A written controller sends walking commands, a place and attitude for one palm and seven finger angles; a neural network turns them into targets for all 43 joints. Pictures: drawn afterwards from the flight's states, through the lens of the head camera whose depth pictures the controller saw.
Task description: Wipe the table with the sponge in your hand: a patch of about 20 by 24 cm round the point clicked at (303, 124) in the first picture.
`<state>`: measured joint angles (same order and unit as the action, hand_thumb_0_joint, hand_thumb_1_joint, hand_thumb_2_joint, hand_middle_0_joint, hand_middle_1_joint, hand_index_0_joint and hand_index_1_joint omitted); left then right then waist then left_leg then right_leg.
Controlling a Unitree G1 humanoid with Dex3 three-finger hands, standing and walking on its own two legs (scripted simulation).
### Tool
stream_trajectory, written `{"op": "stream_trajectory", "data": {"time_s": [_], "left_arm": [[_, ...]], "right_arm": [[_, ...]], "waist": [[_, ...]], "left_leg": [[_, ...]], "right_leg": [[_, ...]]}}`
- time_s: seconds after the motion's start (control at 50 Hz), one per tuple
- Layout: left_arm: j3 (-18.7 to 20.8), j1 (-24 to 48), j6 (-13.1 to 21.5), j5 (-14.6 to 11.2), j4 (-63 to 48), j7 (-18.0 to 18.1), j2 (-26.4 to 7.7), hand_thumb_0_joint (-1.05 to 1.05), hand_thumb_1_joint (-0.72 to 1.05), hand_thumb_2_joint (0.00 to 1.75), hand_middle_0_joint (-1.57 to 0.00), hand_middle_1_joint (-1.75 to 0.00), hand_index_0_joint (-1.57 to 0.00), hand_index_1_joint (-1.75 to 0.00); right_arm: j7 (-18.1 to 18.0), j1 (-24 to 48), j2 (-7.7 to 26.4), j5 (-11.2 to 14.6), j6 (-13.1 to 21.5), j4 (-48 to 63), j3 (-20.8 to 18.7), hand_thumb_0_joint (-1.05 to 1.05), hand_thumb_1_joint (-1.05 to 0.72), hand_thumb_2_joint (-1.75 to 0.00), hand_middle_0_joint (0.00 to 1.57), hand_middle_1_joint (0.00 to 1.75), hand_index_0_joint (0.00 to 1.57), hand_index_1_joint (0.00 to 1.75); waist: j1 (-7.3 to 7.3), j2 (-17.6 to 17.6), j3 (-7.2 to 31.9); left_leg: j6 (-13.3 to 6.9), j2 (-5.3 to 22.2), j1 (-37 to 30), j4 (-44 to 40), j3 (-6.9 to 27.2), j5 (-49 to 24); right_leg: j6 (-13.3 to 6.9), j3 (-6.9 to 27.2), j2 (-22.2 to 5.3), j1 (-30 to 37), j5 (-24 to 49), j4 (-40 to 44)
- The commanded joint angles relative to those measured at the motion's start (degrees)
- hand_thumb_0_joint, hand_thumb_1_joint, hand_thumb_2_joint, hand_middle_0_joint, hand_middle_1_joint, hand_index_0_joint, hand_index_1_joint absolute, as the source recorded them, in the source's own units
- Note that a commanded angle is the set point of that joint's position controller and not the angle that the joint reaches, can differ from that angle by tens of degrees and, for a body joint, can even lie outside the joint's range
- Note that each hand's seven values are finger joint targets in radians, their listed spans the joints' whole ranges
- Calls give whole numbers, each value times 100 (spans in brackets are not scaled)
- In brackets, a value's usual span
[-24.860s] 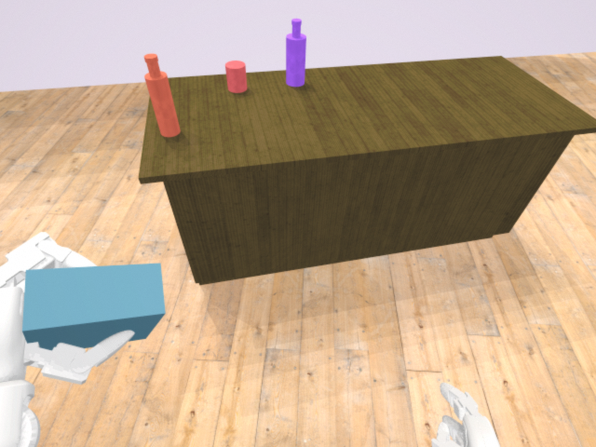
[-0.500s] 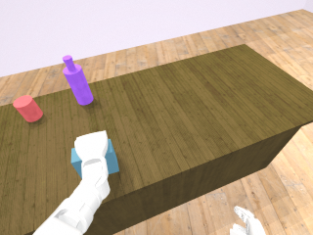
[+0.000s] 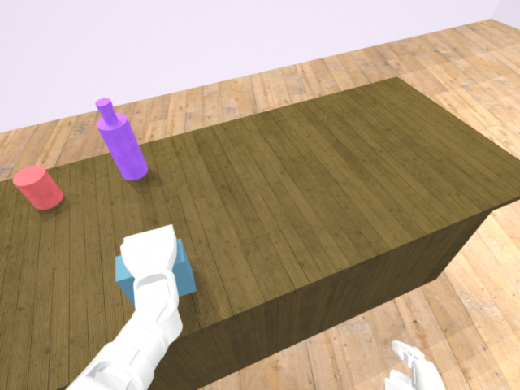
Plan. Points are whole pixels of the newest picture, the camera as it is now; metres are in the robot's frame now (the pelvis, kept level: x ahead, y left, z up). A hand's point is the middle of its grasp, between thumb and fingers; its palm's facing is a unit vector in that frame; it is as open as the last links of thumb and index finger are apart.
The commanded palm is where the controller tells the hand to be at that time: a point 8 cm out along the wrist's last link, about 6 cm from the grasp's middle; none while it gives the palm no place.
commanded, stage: slide across to the third lane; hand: left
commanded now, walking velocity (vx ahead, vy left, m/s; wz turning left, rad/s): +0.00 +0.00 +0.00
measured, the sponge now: (160, 279) +0.31 +0.23 -0.06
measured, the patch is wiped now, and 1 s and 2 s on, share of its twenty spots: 0.80 0.80 0.90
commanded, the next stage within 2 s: wipe forward along the third lane in 0.22 s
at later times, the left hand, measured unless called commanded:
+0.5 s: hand (159, 266) +0.32 +0.23 -0.03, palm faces -0.11 -0.01 -0.99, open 9.4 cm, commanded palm +0.31 +0.21 +0.00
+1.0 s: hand (160, 252) +0.35 +0.23 -0.03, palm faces -0.08 +0.05 -1.00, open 9.5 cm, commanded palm +0.35 +0.23 -0.01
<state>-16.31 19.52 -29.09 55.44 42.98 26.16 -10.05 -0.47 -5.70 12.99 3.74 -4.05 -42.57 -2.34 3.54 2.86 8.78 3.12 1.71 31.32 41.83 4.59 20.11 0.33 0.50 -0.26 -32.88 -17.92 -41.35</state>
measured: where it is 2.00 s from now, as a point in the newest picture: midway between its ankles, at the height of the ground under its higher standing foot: outside the picture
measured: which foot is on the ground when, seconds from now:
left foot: down 0.00-1.00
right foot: down 0.00-1.00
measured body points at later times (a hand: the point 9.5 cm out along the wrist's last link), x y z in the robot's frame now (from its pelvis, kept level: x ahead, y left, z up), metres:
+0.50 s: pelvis +0.00 +0.00 +0.00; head +0.02 -0.02 +0.45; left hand +0.32 +0.22 +0.03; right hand +0.19 -0.22 -0.12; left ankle +0.01 +0.16 -0.71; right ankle +0.03 -0.13 -0.71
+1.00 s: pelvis -0.06 -0.01 -0.03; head -0.01 -0.04 +0.41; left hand +0.35 +0.23 +0.03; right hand +0.06 -0.28 -0.17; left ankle +0.01 +0.15 -0.71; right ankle +0.03 -0.13 -0.71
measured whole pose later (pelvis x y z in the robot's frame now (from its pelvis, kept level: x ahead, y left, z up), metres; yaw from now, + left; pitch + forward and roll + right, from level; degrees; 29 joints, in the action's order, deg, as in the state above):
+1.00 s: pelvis -0.06 -0.01 -0.03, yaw -1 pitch +15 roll +1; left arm -5.6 41.0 -22.7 56.4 66.4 27.4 -16.3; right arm -3.1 -10.1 14.3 2.7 0.2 -45.2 -1.2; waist -1.6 2.4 10.3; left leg 1.7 1.5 48.5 52.3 4.9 20.5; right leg -0.4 1.1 0.8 -50.9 -16.5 -51.9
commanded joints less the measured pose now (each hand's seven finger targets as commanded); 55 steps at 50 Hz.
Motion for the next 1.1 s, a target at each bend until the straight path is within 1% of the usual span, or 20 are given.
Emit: {"op": "stream_trajectory", "data": {"time_s": [0.0, 0.02, 0.08, 0.12, 0.18, 0.22, 0.26, 0.4, 0.42, 0.48, 0.52, 0.56, 0.6, 0.72, 0.8, 0.82, 0.9, 0.92, 0.94, 1.08], "left_arm": [[-76, 939, 179, -97, -595, -124, 260, 0, 10, 130, -120, -160, -120, -160], [119, 825, 167, -108, -631, -117, 73, 0, 10, 130, -120, -160, -120, -160], [-183, 943, 142, -65, -714, -135, 339, 0, 10, 130, -120, -160, -120, -160], [9, 900, 114, -35, -690, -120, 157, 0, 10, 130, -120, -160, -120, -160], [-161, 970, 96, -39, -722, -140, 299, 0, 10, 130, -120, -160, -120, -160], [96, 1009, 80, -20, -695, -127, 45, 0, 10, 130, -120, -160, -120, -160], [-70, 1123, 90, -20, -715, -141, 209, 0, 10, 130, -120, -160, -120, -160], [103, 1676, 145, 132, -205, -107, 28, 0, 10, 130, -120, -160, -120, -160], [407, 1698, 175, 125, -165, -78, -233, 0, 10, 130, -120, -160, -120, -160], [430, 2032, 283, 195, 171, -61, -309, 0, 10, 130, -120, -160, -120, -160], [750, 2132, 358, 291, 325, -11, -668, 0, 10, 130, -120, -160, -120, -160], [489, 2350, 460, 319, 334, 25, -371, 0, 10, 130, -120, -160, -120, -160], [571, 2450, 516, 366, 583, 61, -475, 0, 10, 130, -120, -160, -120, -160], [1073, 2865, 581, 312, 1218, 230, -1146, 0, 10, 130, -120, -160, -120, -160], [933, 3304, 618, 339, 1515, 300, -1185, 0, 10, 130, -120, -160, -120, -160], [1234, 3334, 599, 313, 1747, 340, -1510, 0, 10, 130, -120, -160, -120, -160], [1098, 3779, 596, 218, 1885, 354, -1587, 0, 10, 130, -120, -160, -120, -160], [1383, 3792, 590, 202, 2003, 375, -1912, 0, 10, 130, -120, -160, -120, -160], [1250, 3926, 577, 155, 1954, 349, -1897, 0, 10, 130, -120, -160, -120, -160], [1246, 4388, 531, 104, 2182, 156, -2328, 0, 10, 130, -120, -160, -120, -160]], "right_arm": [[-39, 746, 638, -26, 226, 835, -165, 0, -90, -90, 20, 30, 20, 30], [-43, 760, 675, -35, 218, 836, -172, 0, -90, -90, 20, 30, 20, 30], [-32, 808, 625, -21, 214, 890, -150, 0, -90, -90, 20, 30, 20, 30], [-30, 818, 648, -30, 207, 878, -161, 0, -90, -90, 20, 30, 20, 30], [-31, 840, 620, -21, 200, 911, -145, 0, -90, -90, 20, 30, 20, 30], [-50, 820, 661, -38, 189, 872, -153, 0, -90, -90, 20, 30, 20, 30], [-53, 791, 626, -28, 193, 882, -141, 0, -90, -90, 20, 30, 20, 30], [-118, 677, 648, -71, 198, 735, -122, 0, -90, -90, 20, 30, 20, 30], [-136, 620, 681, -90, 200, 689, -142, 0, -90, -90, 20, 30, 20, 30], [-200, 527, 670, -105, 216, 624, -120, 0, -90, -90, 20, 30, 20, 30], [-238, 461, 697, -132, 221, 572, -134, 0, -90, -90, 20, 30, 20, 30], [-245, 376, 630, -128, 253, 592, -154, 0, -90, -90, 20, 30, 20, 30], [-258, 320, 653, -141, 268, 536, -153, 0, -90, -90, 20, 30, 20, 30], [-316, 182, 734, -141, 360, 414, -134, 0, -90, -90, 20, 30, 20, 30], [-331, 60, 742, -137, 468, 402, -118, 0, -90, -90, 20, 30, 20, 30], [-335, 3, 798, -140, 492, 339, -117, 0, -90, -90, 20, 30, 20, 30], [-332, -143, 832, -129, 625, 391, -93, 0, -90, -90, 20, 30, 20, 30], [-332, -198, 872, -133, 650, 354, -104, 0, -90, -90, 20, 30, 20, 30], [-330, -257, 873, -113, 674, 399, -81, 0, -90, -90, 20, 30, 20, 30], [-338, -535, 952, -77, 863, 467, -17, 0, -90, -90, 20, 30, 20, 30]], "waist": [[-206, -909, 1065], [-134, -872, 1105], [-206, -788, 1001], [-127, -649, 1029], [-191, -731, 1013], [-143, -667, 1050], [-210, -755, 1077], [-317, -788, 893], [-258, -834, 1013], [-410, -1035, 870], [-346, -934, 948], [-435, -857, 1115], [-474, -936, 1061], [-537, -1069, 870], [-674, -936, 928], [-645, -1035, 870], [-760, -979, 1155], [-713, -1000, 1238], [-766, -977, 1358], [-938, -789, 1440]], "left_leg": [[-365, -277, -554, -489, -528, -934], [-352, -287, -534, -510, -515, -951], [-353, -276, -588, -531, -511, -908], [-342, -277, -614, -543, -507, -929], [-353, -285, -608, -526, -512, -908], [-337, -278, -600, -543, -489, -919], [-352, -274, -627, -514, -499, -950], [-340, -286, -385, -457, -497, -663], [-338, -278, -355, -444, -491, -690], [-344, -284, -91, -350, -522, -440], [-334, -279, -7, -325, -502, -407], [-355, -290, 1, -240, -556, -377], [-348, -272, 137, -193, -542, -286], [-371, -280, 758, -84, -564, 376], [-391, -306, 1038, 63, -598, 724], [-390, -293, 1221, 105, -583, 824], [-415, -331, 1519, 316, -604, 995], [-417, -318, 1640, 383, -602, 1002], [-438, -345, 1714, 432, -609, 1034], [-464, -387, 2193, 675, -612, 1253]], "right_leg": [[-315, -382, 159, 809, 1297, 645], [-330, -355, 167, 878, 1330, 654], [-327, -415, 172, 753, 1167, 634], [-358, -394, 189, 752, 1132, 650], [-337, -416, 177, 740, 1110, 638], [-352, -391, 191, 749, 1102, 638], [-337, -411, 179, 741, 1177, 613], [-322, -382, 167, 405, 847, 595], [-328, -349, 174, 465, 908, 590], [-257, -306, 133, 276, 705, 576], [-282, -267, 142, 232, 622, 533], [-258, -262, 128, 171, 608, 497], [-250, -265, 130, 23, 484, 456], [-171, -120, 107, -281, -342, 522], [-143, -99, 107, -618, -932, 432], [-145, -82, 126, -690, -1108, 430], [-96, -16, 111, -776, -1417, 315], [-96, 11, 130, -742, -1469, 291], [-71, 33, 122, -680, -1523, 272], [-23, 103, 173, -852, -1911, 170]]}}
